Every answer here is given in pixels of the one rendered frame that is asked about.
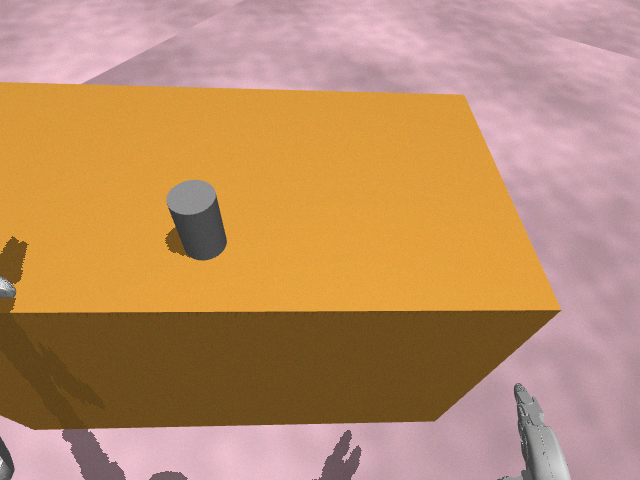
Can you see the left robot hand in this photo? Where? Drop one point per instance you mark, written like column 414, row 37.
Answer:
column 7, row 290

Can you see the right robot hand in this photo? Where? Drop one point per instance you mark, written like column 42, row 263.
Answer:
column 540, row 446

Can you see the can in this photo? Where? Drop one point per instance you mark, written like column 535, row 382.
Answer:
column 195, row 211

